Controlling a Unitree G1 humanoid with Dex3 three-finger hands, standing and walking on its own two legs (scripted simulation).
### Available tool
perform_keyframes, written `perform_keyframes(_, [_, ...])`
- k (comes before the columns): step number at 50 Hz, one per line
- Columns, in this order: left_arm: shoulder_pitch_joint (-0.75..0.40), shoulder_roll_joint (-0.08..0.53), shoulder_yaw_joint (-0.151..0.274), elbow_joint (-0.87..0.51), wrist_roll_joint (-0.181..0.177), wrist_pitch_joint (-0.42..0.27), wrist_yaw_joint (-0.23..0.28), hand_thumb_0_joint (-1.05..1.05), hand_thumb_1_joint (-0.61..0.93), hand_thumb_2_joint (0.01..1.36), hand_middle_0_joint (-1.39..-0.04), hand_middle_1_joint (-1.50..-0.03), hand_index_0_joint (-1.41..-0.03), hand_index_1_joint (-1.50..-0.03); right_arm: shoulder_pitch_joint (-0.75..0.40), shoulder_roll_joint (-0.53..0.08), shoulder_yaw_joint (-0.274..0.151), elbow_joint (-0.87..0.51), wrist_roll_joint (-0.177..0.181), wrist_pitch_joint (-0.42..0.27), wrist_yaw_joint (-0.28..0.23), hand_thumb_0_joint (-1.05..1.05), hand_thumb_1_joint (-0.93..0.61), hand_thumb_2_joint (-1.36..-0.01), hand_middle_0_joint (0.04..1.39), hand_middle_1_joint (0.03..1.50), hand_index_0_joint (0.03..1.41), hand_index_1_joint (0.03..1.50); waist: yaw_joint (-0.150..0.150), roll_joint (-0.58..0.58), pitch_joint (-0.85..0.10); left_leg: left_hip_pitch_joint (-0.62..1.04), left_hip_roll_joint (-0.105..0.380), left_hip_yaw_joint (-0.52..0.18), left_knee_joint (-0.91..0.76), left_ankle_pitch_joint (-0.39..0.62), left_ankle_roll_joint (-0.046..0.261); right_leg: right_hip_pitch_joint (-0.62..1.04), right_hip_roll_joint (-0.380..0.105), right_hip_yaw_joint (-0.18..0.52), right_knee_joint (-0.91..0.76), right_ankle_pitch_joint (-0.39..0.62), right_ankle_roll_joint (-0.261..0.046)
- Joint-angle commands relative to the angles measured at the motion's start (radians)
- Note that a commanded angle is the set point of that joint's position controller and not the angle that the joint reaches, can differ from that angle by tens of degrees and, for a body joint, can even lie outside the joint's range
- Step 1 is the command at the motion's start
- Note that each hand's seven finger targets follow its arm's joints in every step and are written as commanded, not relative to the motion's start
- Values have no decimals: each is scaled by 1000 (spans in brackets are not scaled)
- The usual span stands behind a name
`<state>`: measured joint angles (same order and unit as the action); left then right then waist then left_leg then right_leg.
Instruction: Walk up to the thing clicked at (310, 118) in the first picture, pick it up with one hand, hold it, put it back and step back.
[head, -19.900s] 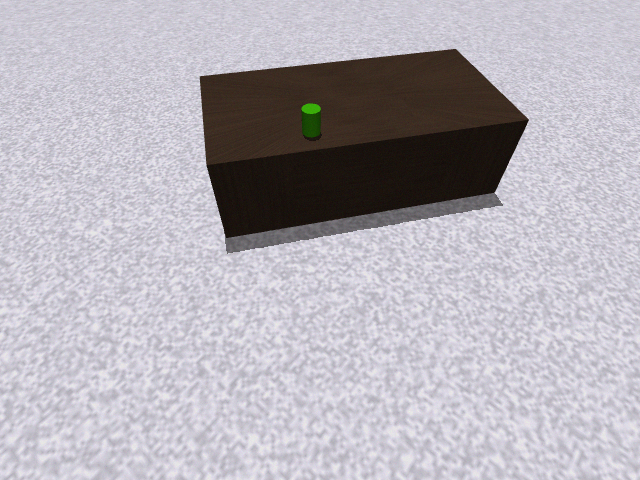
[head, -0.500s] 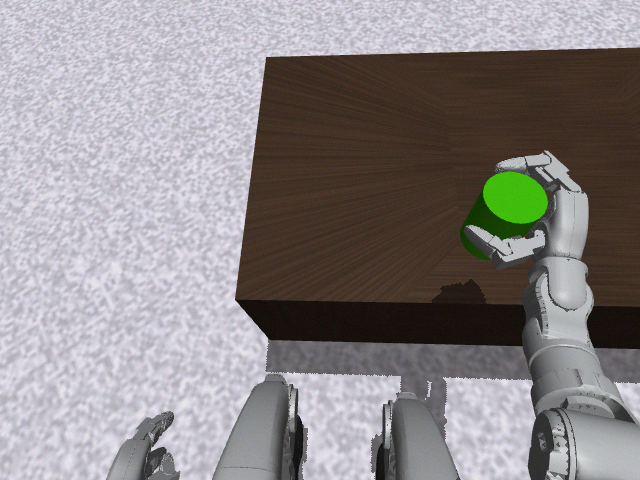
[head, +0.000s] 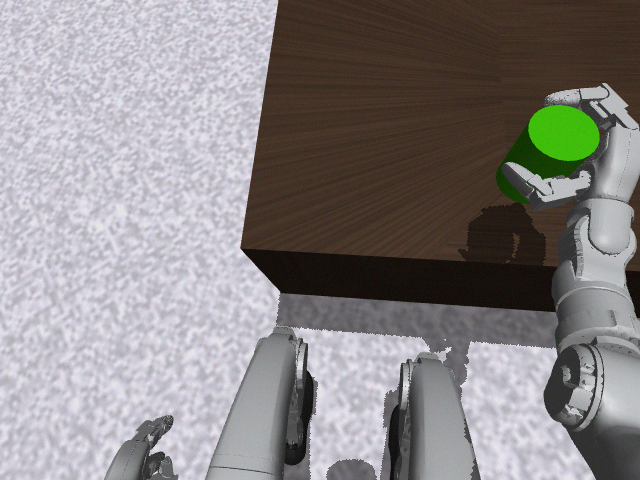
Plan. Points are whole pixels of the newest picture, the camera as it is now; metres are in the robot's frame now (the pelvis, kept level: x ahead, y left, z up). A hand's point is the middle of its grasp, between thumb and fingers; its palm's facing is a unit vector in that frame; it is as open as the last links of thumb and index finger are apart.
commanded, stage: crouch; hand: right
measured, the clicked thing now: (541, 158) +0.49 -0.20 +0.00
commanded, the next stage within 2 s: lower in 0.16 s
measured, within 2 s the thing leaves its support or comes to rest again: rests again in 1.12 s
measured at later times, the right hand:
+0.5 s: hand (529, 164) +0.51 -0.20 -0.05, palm faces +0.17 +0.99 -0.02, open 10.3 cm
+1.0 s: hand (515, 177) +0.52 -0.21 -0.10, palm faces +0.17 +0.98 -0.04, open 10.3 cm
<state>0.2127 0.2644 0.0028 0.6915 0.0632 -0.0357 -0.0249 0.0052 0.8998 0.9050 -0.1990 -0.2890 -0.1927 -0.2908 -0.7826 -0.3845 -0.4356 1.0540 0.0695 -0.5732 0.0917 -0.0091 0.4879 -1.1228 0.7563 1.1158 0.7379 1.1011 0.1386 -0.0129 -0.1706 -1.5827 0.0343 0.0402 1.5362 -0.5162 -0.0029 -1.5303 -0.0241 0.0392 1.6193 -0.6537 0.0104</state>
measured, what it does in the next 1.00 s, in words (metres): lowers itself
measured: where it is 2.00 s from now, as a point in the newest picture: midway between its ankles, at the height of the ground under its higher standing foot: (347, 451)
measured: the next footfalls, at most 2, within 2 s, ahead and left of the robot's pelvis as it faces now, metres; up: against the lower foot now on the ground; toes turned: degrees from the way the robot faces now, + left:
none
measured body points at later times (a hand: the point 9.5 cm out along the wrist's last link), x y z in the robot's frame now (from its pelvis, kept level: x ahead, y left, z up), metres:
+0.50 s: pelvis -0.01 -0.01 -0.05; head +0.20 -0.03 +0.35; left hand +0.06 +0.27 -0.17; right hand +0.50 -0.26 -0.05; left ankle +0.09 +0.13 -0.54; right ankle +0.04 -0.12 -0.54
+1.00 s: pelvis -0.02 -0.01 -0.10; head +0.20 -0.03 +0.29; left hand +0.04 +0.27 -0.22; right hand +0.50 -0.26 -0.10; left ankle +0.09 +0.13 -0.54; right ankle +0.04 -0.12 -0.54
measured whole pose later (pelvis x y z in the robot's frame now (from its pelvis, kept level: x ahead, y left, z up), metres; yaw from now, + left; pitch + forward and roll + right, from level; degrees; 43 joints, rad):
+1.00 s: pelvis -0.02 -0.01 -0.10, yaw +0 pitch +37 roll +4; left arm 0.20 0.28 -0.03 0.67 0.08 0.00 -0.04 0.00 0.90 0.90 -0.20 -0.29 -0.19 -0.29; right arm -0.94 -0.46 -0.46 1.10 0.01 -0.52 0.07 -0.01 0.49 -1.12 0.75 1.13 0.73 1.11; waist 0.18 -0.03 -0.15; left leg -1.95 0.06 0.03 1.86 -0.56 -0.02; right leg -1.90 0.00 0.05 1.97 -0.71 -0.01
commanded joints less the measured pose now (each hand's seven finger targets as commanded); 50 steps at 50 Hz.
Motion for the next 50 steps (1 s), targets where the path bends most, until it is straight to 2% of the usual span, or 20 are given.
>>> perform_keyframes(1, [156, 196, 67, -47, 4, -19, 19, 0, 895, 900, -192, -291, -193, -289, -445, -251, -29, -232, 11, -72, 8, 0, -125, -1325, 1281, 1441, 1330, 1442, 9, -139, -643, 397, -20, -26, -129, 199, 46, 301, 23, 7, -190, 272, -25])
perform_keyframes(3, [159, 187, 62, -59, 2, -16, 19, 0, 898, 896, -189, -289, -193, -285, -442, -274, -48, -244, 9, -65, 2, 0, -125, -1324, 1285, 1444, 1334, 1445, 10, -107, -666, 446, -17, -35, -126, 224, 42, 255, 25, -3, -170, 266, -33])
perform_keyframes(4, [161, 184, 58, -58, 1, -16, 18, 0, 900, 897, -190, -290, -193, -286, -425, -212, -18, -183, 12, -58, 9, 0, -111, -1329, 1290, 1452, 1340, 1453, 32, -84, -639, 436, -18, -34, -116, 233, 42, 220, 26, -2, -158, 265, -34])
perform_keyframes(6, [154, 187, 61, -64, 0, -14, 20, 0, 896, 896, -190, -289, -192, -286, -467, -302, -68, -255, 13, -63, 2, 0, -117, -1316, 1277, 1437, 1327, 1437, 10, -89, -665, 455, -15, -45, -124, 201, 37, 189, 27, -9, -152, 222, -40])
perform_keyframes(16, [160, 190, 56, -54, 7, -7, 21, 0, 886, 904, -192, -290, -185, -297, -469, -224, -19, -197, 1, -39, -2, 0, -128, -1300, 1266, 1423, 1315, 1423, 37, -119, -640, 324, -19, -20, -59, 187, 45, 197, 24, 9, -115, 243, -30])
perform_keyframes(17, [166, 188, 52, -49, 11, -4, 20, 0, 889, 901, -192, -290, -186, -295, -477, -292, -68, -205, -1, -45, -11, 0, -124, -1300, 1267, 1424, 1316, 1424, 19, -128, -628, 315, -20, -21, -43, 190, 47, 164, 24, 8, -103, 243, -30])
perform_keyframes(20, [156, 180, 47, -49, 15, -5, 13, 0, 885, 902, -195, -291, -188, -298, -449, -220, -20, -134, -7, -51, -2, 0, -126, -1292, 1256, 1412, 1306, 1413, 39, -106, -584, 259, -19, -17, -7, 179, 47, 103, 25, 11, -69, 232, -30])
perform_keyframes(22, [164, 194, 53, -47, 20, -5, 11, 0, 892, 894, -193, -291, -190, -294, -450, -229, -19, -120, -18, -59, 3, 0, -136, -1329, 1287, 1453, 1339, 1453, 41, -126, -601, 225, -18, -18, 17, 185, 48, 114, 24, 9, -45, 249, -28])
perform_keyframes(23, [168, 199, 55, -52, 23, -3, 11, 0, 886, 898, -194, -290, -188, -296, -492, -300, -59, -193, -22, -70, -3, 0, -144, -1334, 1287, 1454, 1340, 1454, 22, -156, -641, 227, -17, -21, 28, 192, 50, 130, 25, 8, -38, 265, -28])
perform_keyframes(26, [170, 203, 52, -63, 25, 2, 3, 0, 884, 902, -193, -291, -187, -297, -525, -264, -28, -209, -21, -76, 1, 0, -143, -1331, 1291, 1454, 1342, 1454, 33, -182, -681, 209, -14, -15, 56, 190, 50, 153, 26, 15, -24, 277, -23])
perform_keyframes(31, [184, 219, 59, -62, 21, 10, 6, 0, 885, 908, -194, -292, -187, -299, -597, -326, -60, -280, -20, -74, -11, 0, -152, -1327, 1290, 1448, 1339, 1449, 43, -186, -762, 205, -10, -10, 81, 172, 44, 160, 27, 19, 4, 258, -24])
perform_keyframes(33, [185, 216, 53, -52, 21, 10, 5, 0, 886, 908, -195, -294, -188, -301, -548, -263, -30, -221, -18, -62, -10, 0, -127, -1325, 1281, 1446, 1332, 1447, 55, -167, -735, 193, -8, -7, 102, 180, 44, 123, 29, 18, 22, 253, -22])
perform_keyframes(34, [185, 220, 52, -54, 20, 10, 7, 0, 888, 908, -195, -295, -189, -302, -560, -275, -27, -238, -22, -59, -10, 0, -146, -1332, 1292, 1453, 1341, 1454, 53, -179, -745, 169, -9, -4, 112, 181, 46, 139, 27, 22, 25, 268, -19])
perform_keyframes(35, [187, 228, 58, -50, 23, 14, 8, 0, 887, 908, -195, -294, -188, -300, -605, -359, -69, -305, -27, -66, -18, 0, -152, -1333, 1292, 1453, 1341, 1454, 34, -217, -782, 178, -7, -13, 115, 182, 47, 147, 28, 13, 37, 273, -22])
perform_keyframes(39, [185, 210, 45, -46, 19, 18, 6, 0, 897, 898, -192, -291, -190, -293, -550, -258, -32, -188, -26, -41, -24, 0, -117, -1337, 1289, 1461, 1341, 1461, 60, -151, -680, 155, -5, -10, 128, 157, 43, 43, 32, 8, 57, 215, -26])
perform_keyframes(41, [183, 217, 49, -52, 18, 23, 8, 0, 900, 892, -192, -291, -192, -290, -594, -349, -70, -254, -35, -47, -31, 0, -141, -1357, 1304, 1479, 1357, 1479, 40, -169, -712, 160, -4, -15, 129, 146, 42, 36, 34, 1, 64, 201, -30])
perform_keyframes(45, [180, 214, 47, -48, 19, 25, 5, 0, 899, 890, -193, -291, -193, -290, -559, -271, -23, -166, -44, -30, -23, 0, -159, -1371, 1315, 1491, 1367, 1491, 64, -165, -643, 84, -3, -2, 147, 103, 43, 12, 33, 11, 64, 163, -27])
perform_keyframes(46, [178, 217, 48, -53, 18, 25, 6, 0, 900, 890, -193, -291, -193, -290, -592, -316, -44, -217, -44, -37, -25, 0, -173, -1369, 1314, 1486, 1366, 1487, 54, -171, -665, 86, -3, -4, 149, 96, 43, 7, 34, 12, 65, 151, -29])
perform_keyframes(48, [177, 223, 45, -52, 20, 26, 4, 0, 902, 886, -192, -290, -193, -288, -564, -278, -24, -175, -42, -29, -14, 0, -154, -1383, 1326, 1506, 1379, 1507, 62, -171, -644, 55, -3, 2, 163, 90, 44, 9, 32, 18, 69, 155, -26])
perform_keyframes(50, [193, 226, 47, -62, 18, 31, 3, 0, 902, 886, -193, -290, -194, -288, -597, -345, -66, -230, -39, -33, -19, 0, -133, -1366, 1313, 1491, 1366, 1492, 51, -160, -711, 116, -1, -4, 173, 137, 42, 4, 36, 7, 94, 195, -30])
